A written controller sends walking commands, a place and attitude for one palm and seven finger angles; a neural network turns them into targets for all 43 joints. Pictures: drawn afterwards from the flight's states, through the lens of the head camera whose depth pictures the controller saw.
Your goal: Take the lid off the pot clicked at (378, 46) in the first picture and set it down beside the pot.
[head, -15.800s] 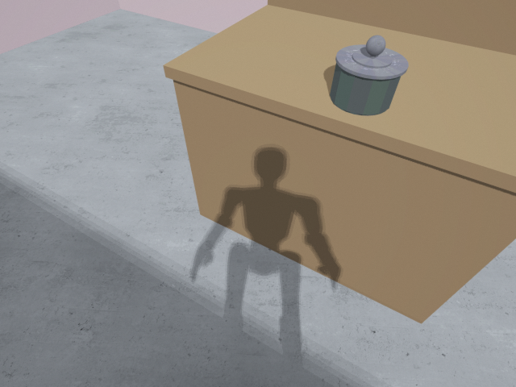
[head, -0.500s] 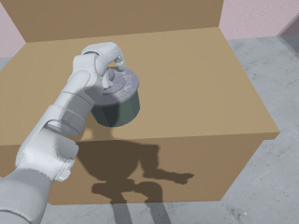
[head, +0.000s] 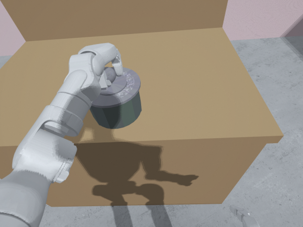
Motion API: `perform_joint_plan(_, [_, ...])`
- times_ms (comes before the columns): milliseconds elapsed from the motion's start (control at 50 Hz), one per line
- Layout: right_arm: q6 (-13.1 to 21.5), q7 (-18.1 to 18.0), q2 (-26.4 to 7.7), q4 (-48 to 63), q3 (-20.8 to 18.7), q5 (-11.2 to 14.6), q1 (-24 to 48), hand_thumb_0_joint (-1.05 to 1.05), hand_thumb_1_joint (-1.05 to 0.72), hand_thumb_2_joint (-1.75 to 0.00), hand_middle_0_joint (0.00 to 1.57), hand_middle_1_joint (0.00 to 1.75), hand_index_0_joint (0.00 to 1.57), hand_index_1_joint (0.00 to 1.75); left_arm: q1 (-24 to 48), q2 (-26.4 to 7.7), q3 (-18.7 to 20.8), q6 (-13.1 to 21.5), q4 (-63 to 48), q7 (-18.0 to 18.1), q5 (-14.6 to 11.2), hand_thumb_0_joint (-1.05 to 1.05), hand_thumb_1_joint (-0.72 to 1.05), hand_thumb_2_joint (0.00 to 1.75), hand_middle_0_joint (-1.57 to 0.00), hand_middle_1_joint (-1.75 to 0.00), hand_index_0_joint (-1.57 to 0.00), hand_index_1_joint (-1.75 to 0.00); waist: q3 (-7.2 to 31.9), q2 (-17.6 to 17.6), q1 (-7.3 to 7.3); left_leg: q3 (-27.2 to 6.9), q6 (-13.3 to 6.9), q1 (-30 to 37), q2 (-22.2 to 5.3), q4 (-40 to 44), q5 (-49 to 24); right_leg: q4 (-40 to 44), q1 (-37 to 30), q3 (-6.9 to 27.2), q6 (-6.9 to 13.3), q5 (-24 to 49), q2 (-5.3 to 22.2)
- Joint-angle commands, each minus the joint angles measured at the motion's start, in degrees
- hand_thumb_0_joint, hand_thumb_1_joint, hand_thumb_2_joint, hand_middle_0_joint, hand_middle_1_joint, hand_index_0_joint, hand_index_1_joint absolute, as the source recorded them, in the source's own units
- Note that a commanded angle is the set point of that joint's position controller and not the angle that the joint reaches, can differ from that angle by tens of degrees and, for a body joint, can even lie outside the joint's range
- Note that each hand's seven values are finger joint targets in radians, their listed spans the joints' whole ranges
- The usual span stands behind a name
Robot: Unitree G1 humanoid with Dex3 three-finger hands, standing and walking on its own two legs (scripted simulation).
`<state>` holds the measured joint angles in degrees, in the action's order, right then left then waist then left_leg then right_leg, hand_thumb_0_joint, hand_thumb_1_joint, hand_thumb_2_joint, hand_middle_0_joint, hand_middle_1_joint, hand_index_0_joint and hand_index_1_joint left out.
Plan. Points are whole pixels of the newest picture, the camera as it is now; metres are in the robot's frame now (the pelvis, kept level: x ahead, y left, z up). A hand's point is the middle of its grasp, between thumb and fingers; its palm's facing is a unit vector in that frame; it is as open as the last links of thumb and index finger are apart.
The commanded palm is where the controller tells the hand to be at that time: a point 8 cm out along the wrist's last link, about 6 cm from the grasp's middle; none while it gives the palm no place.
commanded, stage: close the fingers and squeeze the knob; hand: left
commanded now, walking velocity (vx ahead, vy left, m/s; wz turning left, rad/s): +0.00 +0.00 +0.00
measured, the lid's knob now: (107, 75) +0.49 +0.12 +0.17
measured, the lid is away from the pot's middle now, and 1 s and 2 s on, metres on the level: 0.00 0.00 0.01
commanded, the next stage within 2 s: lift the lid straight up in 1.00 s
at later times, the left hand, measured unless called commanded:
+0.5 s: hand (103, 76) +0.46 +0.12 +0.18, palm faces -0.28 -0.04 -0.96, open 7.1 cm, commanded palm +0.44 +0.12 +0.25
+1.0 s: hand (104, 77) +0.45 +0.12 +0.18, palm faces -0.28 -0.04 -0.96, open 7.0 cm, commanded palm +0.44 +0.12 +0.25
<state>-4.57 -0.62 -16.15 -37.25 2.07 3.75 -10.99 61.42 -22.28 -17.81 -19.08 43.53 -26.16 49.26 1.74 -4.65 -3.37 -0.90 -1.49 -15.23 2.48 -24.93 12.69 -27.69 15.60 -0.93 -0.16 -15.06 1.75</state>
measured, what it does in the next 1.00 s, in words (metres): stands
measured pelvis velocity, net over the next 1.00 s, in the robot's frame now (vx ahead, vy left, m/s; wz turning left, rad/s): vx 0.00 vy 0.00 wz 0.01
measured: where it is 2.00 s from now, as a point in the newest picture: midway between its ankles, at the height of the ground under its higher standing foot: outside the picture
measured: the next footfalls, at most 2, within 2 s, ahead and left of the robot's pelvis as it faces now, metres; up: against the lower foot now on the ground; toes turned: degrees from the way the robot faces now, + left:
none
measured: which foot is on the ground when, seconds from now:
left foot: down 0.00-1.00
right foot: down 0.00-1.00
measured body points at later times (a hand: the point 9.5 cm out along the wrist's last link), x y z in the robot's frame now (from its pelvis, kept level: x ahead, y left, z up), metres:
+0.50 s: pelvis +0.00 +0.01 +0.00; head +0.02 -0.03 +0.45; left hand +0.47 +0.12 +0.24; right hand +0.12 -0.24 -0.13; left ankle +0.00 +0.11 -0.74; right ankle -0.01 -0.12 -0.74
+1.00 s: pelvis +0.00 +0.00 +0.00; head +0.02 -0.03 +0.45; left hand +0.46 +0.12 +0.24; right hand +0.14 -0.24 -0.12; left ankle +0.00 +0.11 -0.74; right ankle -0.01 -0.12 -0.74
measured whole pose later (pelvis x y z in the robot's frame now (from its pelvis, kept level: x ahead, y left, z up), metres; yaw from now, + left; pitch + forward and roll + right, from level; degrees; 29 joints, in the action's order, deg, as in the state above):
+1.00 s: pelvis +0.00 +0.00 +0.00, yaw +0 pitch +3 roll +1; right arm -3.8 -0.2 -15.9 -37.6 1.7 3.4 -10.7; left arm 60.9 -21.4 -20.7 -20.3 41.8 -25.2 49.0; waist 1.6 -4.7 -2.8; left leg -1.2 -1.8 -15.1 3.0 -24.6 12.5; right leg -27.2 15.2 -1.2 -0.5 -15.0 2.2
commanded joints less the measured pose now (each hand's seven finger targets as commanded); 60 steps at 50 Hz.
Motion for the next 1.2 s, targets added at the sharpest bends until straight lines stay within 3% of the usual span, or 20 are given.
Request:
perform_joint_plan(0, [2.25,-0.19,-6.00,7.76,-2.43,0.09,3.54,0.00,-0.90,-0.90,0.20,0.30,0.20,0.30,31.46,-16.17,7.85,0.68,-11.54,2.23,1.71,0.00,0.27,0.95,-0.75,-0.92,-0.75,-0.92,21.84,8.31,0.48,-0.16,-3.11,8.48,1.63,1.16,-13.06,2.48,-8.23,-0.68,1.81,21.49,-1.80])
perform_joint_plan(80, [2.61,0.11,-5.90,8.10,-2.87,0.13,3.62,0.00,-0.90,-0.90,0.20,0.30,0.20,0.30,30.83,-11.65,4.37,0.86,-14.06,2.03,0.78,0.00,0.33,0.89,-0.77,-0.95,-0.77,-0.95,23.29,5.78,-0.21,-1.01,-3.06,11.42,1.39,0.26,-17.16,2.12,-6.79,-1.22,2.31,22.67,-1.99])
perform_joint_plan(140, [2.41,0.04,-5.99,7.31,-2.40,0.20,3.00,0.00,-0.90,-0.90,0.20,0.30,0.20,0.30,28.03,-14.81,7.33,0.17,-8.48,2.17,1.70,0.00,0.38,0.83,-0.80,-0.96,-0.80,-0.96,20.19,9.19,0.35,-0.55,-2.90,8.32,1.44,1.04,-14.42,2.29,-7.06,-1.36,2.00,21.64,-2.30])
perform_joint_plan(280, [2.52,0.33,-6.12,7.28,-2.88,0.00,2.78,0.00,-0.90,-0.90,0.20,0.30,0.20,0.30,31.42,-10.29,3.79,0.49,-12.04,2.90,0.65,0.00,0.50,0.68,-0.85,-0.98,-0.85,-0.98,20.95,4.99,-0.33,-1.61,-2.68,11.47,0.96,0.99,-16.36,2.43,-4.05,-1.91,2.61,19.57,-2.25])
perform_joint_plan(300, [2.59,0.20,-5.93,7.05,-2.71,-0.17,2.33,0.00,-0.90,-0.90,0.20,0.30,0.20,0.30,31.76,-13.56,6.41,0.45,-11.03,3.16,1.79,0.00,0.52,0.65,-0.86,-0.98,-0.86,-0.98,22.38,6.76,0.09,-1.52,-2.66,11.10,0.97,1.08,-15.53,2.28,-5.41,-1.66,2.35,19.53,-2.58])
perform_joint_plan(360, [2.69,0.05,-5.84,6.82,-2.59,-0.02,2.36,0.00,-0.90,-0.90,0.20,0.30,0.20,0.30,32.10,-11.83,5.09,0.12,-9.04,3.05,1.70,0.00,0.58,0.56,-0.88,-0.98,-0.88,-0.98,20.88,7.55,-0.17,-1.17,-2.65,9.94,1.05,1.45,-14.01,2.41,-4.96,-1.77,2.29,19.09,-2.45])
perform_joint_plan(400, [2.80,0.17,-5.92,7.24,-2.64,-0.21,2.50,0.00,-0.90,-0.90,0.20,0.30,0.20,0.30,32.90,-14.57,7.13,0.78,-11.86,3.33,1.82,0.00,0.52,0.64,-0.86,-0.97,-0.85,-0.97,24.27,7.29,0.35,-1.47,-2.59,10.93,0.97,1.43,-15.48,1.97,-6.99,-1.43,2.31,20.30,-2.32])
perform_joint_plan(460, [2.98,0.60,-5.36,7.39,-2.87,0.01,3.07,0.00,-0.90,-0.90,0.20,0.30,0.20,0.30,31.22,-8.06,2.46,0.29,-11.79,2.94,1.27,0.00,0.50,0.70,-0.84,-0.96,-0.83,-0.96,21.90,6.52,-0.29,-1.83,-2.53,12.63,0.67,0.56,-19.11,2.02,-3.90,-1.96,2.42,20.77,-2.61])
perform_joint_plan(520, [2.84,0.43,-5.89,7.33,-2.70,-0.19,3.14,0.00,-0.90,-0.90,0.20,0.30,0.20,0.30,32.58,-13.44,6.62,0.22,-12.21,3.38,1.48,0.00,0.51,0.72,-0.85,-0.96,-0.83,-0.95,22.65,7.62,0.18,-1.43,-2.71,11.07,0.96,1.09,-16.33,2.18,-6.20,-1.52,2.37,20.99,-2.50])
perform_joint_plan(580, [2.80,0.42,-5.96,6.97,-2.85,0.01,2.85,0.00,-0.90,-0.90,0.20,0.30,0.20,0.30,32.86,-7.93,2.35,0.41,-12.71,3.22,-0.21,0.00,0.54,0.73,-0.85,-0.96,-0.83,-0.96,21.12,6.36,-0.72,-1.61,-2.61,11.88,0.85,1.06,-16.82,2.48,-3.79,-2.10,2.54,19.98,-2.29])
perform_joint_plan(600, [3.02,0.45,-5.57,7.00,-2.73,-0.22,2.75,0.00,-0.90,-0.90,0.20,0.30,0.20,0.30,33.33,-11.07,4.79,0.36,-12.99,3.47,0.95,0.00,0.55,0.73,-0.86,-0.96,-0.83,-0.96,23.02,6.91,-0.05,-1.77,-2.53,12.40,0.86,1.20,-16.42,2.22,-5.01,-1.82,2.35,19.84,-2.58])
perform_joint_plan(700, [3.26,0.71,-5.42,7.57,-2.70,-0.29,3.61,0.00,-0.90,-0.90,0.20,0.30,0.20,0.30,32.36,-12.12,5.64,0.41,-15.40,3.44,0.96,0.00,0.60,0.76,-0.87,-0.97,-0.85,-0.97,25.08,6.69,0.44,-1.70,-2.59,12.78,1.03,0.78,-18.51,1.85,-7.24,-1.34,2.33,22.45,-2.39])
perform_joint_plan(740, [3.02,0.83,-5.04,7.44,-2.57,0.15,4.12,0.00,-0.90,-0.90,0.20,0.30,0.20,0.30,33.24,-7.36,1.43,-0.08,-15.01,3.11,0.62,0.00,0.62,0.77,-0.88,-0.98,-0.86,-0.97,22.00,6.53,-0.48,-1.46,-2.49,12.28,1.09,1.08,-17.21,2.23,-5.03,-1.86,2.31,21.45,-2.49])
perform_joint_plan(820, [2.92,0.42,-5.56,6.82,-2.48,-0.10,3.78,0.00,-0.90,-0.90,0.20,0.30,0.20,0.30,32.73,-10.99,4.69,-0.32,-12.48,3.52,0.90,0.00,0.66,0.78,-0.90,-0.99,-0.88,-0.98,22.16,7.88,-0.01,-1.43,-2.64,11.04,1.25,1.17,-14.87,2.17,-6.02,-1.67,2.39,20.55,-2.54])
perform_joint_plan(940, [2.87,0.47,-5.22,6.88,-2.44,0.03,4.25,0.00,-0.90,-0.90,0.20,0.30,0.20,0.30,32.90,-8.50,2.42,-0.52,-13.15,3.02,1.02,0.00,0.72,0.81,-0.92,-1.01,-0.91,-1.00,22.24,6.87,-0.37,-1.24,-2.60,11.81,1.37,0.70,-16.96,2.10,-5.71,-1.59,2.34,22.35,-2.43])
perform_joint_plan(1000, [3.03,0.58,-5.39,7.22,-2.47,-0.34,4.28,0.00,-0.90,-0.90,0.20,0.30,0.20,0.30,32.86,-12.79,6.03,-0.08,-15.31,3.11,0.83,0.00,0.75,0.82,-0.93,-1.01,-0.92,-1.00,24.85,7.14,0.46,-1.56,-2.64,11.78,1.48,0.68,-17.51,1.81,-8.39,-1.25,2.30,23.70,-2.32])
perform_joint_plan(1060, [2.93,0.48,-5.12,7.34,-2.38,0.06,4.83,0.00,-0.90,-0.90,0.20,0.30,0.20,0.30,32.57,-8.81,2.54,-0.46,-14.69,2.50,0.51,0.00,0.76,0.83,-0.94,-1.02,-0.92,-1.01,22.11,7.45,-0.23,-1.21,-2.78,11.55,1.61,0.81,-16.91,2.28,-6.62,-1.50,2.20,23.32,-2.38])
perform_joint_plan(1100, [2.96,0.43,-5.47,7.33,-2.52,-0.13,4.63,0.00,-0.90,-0.90,0.20,0.30,0.20,0.30,33.39,-13.43,6.24,0.06,-17.38,2.76,0.70,0.00,0.77,0.83,-0.94,-1.02,-0.92,-1.01,25.02,6.99,0.42,-1.36,-2.77,12.53,1.39,0.63,-18.60,1.99,-8.62,-1.05,2.22,24.68,-2.25])
perform_joint_plan(1140, [3.34,0.40,-5.02,7.45,-2.27,0.05,5.16,0.00,-0.90,-0.90,0.20,0.30,0.20,0.30,34.41,-11.21,4.00,-0.10,-16.69,2.53,0.79,0.00,0.77,0.83,-0.94,-1.02,-0.92,-1.01,23.36,6.36,-0.01,-1.42,-2.83,12.28,1.64,0.49,-19.07,1.98,-7.72,-1.26,2.28,25.28,-2.31])
perform_joint_plan(1180, [3.59,0.39,-5.78,7.40,-2.70,-0.10,4.76,0.00,-0.90,-0.90,0.20,0.30,0.20,0.30,34.72,-14.18,6.67,0.29,-18.79,2.84,-0.32,0.00,0.77,0.83,-0.94,-1.02,-0.93,-1.01,25.22,5.44,0.29,-1.89,-2.92,13.37,1.40,0.24,-19.90,2.04,-8.65,-1.19,2.45,25.36,-2.06])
